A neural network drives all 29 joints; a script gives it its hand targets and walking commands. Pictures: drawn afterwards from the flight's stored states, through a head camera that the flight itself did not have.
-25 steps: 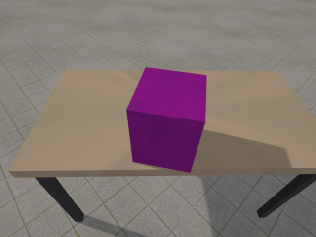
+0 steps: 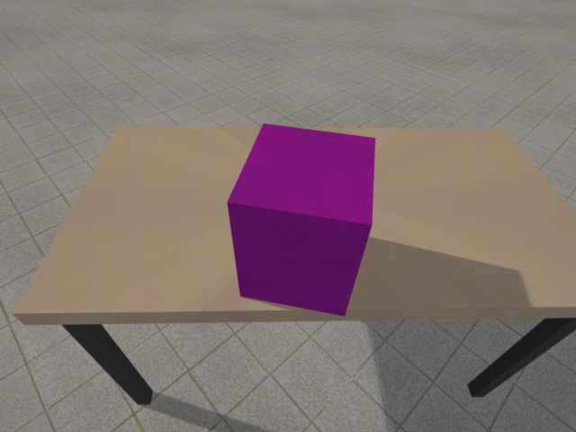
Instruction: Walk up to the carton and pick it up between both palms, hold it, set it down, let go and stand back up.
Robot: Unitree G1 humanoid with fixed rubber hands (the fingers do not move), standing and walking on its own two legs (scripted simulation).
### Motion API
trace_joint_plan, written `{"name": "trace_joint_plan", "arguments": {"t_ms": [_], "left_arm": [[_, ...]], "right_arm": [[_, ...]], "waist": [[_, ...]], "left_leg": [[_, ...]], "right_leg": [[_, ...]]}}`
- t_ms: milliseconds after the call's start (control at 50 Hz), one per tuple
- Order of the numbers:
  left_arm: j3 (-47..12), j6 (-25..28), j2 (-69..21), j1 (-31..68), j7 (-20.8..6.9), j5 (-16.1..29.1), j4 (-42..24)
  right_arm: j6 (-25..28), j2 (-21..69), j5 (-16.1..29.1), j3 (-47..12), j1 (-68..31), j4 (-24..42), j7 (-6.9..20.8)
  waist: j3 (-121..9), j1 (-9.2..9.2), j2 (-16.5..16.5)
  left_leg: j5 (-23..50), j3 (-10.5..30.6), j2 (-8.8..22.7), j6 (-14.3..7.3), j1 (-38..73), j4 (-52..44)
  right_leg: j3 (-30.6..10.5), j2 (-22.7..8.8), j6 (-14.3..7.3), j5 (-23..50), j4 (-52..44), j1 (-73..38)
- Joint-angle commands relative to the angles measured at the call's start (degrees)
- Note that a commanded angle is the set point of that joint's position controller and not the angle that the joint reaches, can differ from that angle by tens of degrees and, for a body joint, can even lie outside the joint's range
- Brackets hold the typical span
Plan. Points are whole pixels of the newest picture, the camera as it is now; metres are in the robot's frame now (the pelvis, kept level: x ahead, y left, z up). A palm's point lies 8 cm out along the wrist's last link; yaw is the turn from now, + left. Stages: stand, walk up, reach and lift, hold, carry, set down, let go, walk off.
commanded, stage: stand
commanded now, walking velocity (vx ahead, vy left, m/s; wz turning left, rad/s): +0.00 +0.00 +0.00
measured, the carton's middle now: (304, 220) +0.48 -0.03 +0.01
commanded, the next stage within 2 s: none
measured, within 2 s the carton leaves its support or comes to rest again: neither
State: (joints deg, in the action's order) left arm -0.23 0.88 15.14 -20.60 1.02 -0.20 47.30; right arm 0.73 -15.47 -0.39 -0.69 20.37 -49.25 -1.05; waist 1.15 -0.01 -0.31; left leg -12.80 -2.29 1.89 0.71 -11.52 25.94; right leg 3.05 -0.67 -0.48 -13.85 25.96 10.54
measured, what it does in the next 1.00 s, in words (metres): stands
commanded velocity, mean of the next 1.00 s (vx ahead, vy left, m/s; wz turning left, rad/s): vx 0.00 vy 0.00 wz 0.00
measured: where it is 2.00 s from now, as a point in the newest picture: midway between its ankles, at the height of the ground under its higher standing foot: outside the picture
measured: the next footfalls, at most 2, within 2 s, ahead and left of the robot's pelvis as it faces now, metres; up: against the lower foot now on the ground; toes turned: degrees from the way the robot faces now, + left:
none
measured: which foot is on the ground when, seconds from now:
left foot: down 0.00-1.00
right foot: down 0.00-1.00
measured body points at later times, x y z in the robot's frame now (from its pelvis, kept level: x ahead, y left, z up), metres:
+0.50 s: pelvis +0.00 +0.00 +0.00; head +0.01 +0.00 +0.45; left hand +0.04 +0.26 -0.13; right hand +0.03 -0.26 -0.14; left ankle +0.01 +0.13 -0.74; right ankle +0.00 -0.11 -0.74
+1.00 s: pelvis +0.00 +0.00 +0.00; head +0.01 +0.00 +0.45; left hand +0.02 +0.26 -0.14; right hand +0.00 -0.26 -0.14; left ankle +0.01 +0.13 -0.74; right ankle +0.00 -0.11 -0.74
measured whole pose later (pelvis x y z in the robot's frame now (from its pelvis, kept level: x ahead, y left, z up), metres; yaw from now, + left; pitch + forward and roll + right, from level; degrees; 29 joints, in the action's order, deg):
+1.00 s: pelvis +0.00 +0.00 +0.00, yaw +0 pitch -1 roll +0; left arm -0.4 0.8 13.6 -20.6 1.7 0.1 53.6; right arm 0.6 -13.9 -0.1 -1.0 20.3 -56.3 -1.8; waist 1.9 0.1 -0.1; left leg -12.1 -2.6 2.0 0.8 -10.6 23.9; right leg 2.7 -0.4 -0.4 -12.9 23.7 9.7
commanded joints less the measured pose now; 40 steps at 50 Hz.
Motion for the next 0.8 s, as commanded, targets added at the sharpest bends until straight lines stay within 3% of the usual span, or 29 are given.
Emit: {"name": "trace_joint_plan", "arguments": {"t_ms": [0, 200, 260, 380, 780], "left_arm": [[1.8, 0.7, 6.8, -2.2, 0.3, 0.1, -1.6], [1.8, 0.6, 6.7, -3.0, 0.4, 0.0, -0.3], [1.6, 0.7, 6.1, -2.2, 0.5, 0.1, 0.1], [1.5, 0.7, 6.0, -2.6, 0.5, 0.1, 0.9], [1.2, 0.5, 5.2, -2.9, 0.9, 0.4, 3.7]], "right_arm": [[0.6, -6.3, 0.2, 1.5, 2.4, 2.0, -0.3], [0.5, -6.5, 0.2, 1.6, 3.0, 0.2, -0.5], [0.6, -6.1, 0.2, 1.5, 3.0, -0.3, -0.5], [0.5, -6.0, 0.2, 1.3, 2.4, -0.9, -0.7], [0.4, -4.8, 0.3, 1.0, 3.2, -4.4, -0.9]], "waist": [[2.8, -0.08, 0.5], [1.9, -0.26, 0.2], [2.0, 0.39, 0.4], [2.4, -0.08, 0.2], [3.2, 0.08, 0.5]], "left_leg": [[2.0, 5.7, 4.3, -1.8, -1.4, -5.1], [1.3, 5.5, 4.3, -1.7, -0.6, -5.3], [2.9, 5.5, 4.4, -1.5, -0.5, -5.2], [4.6, 5.2, 4.6, -1.5, -0.1, -4.7], [3.3, 5.1, 4.4, -1.1, -0.1, -6.1]], "right_leg": [[-6.5, -5.3, -1.0, 3.2, -5.8, 2.0], [-6.6, -5.1, -0.7, 1.8, -6.3, 1.8], [-6.6, -5.3, -0.8, 3.6, -6.1, 1.8], [-6.6, -5.3, -0.9, 6.2, -6.1, 1.3], [-6.4, -5.3, -0.4, 3.8, -7.1, 1.3]]}}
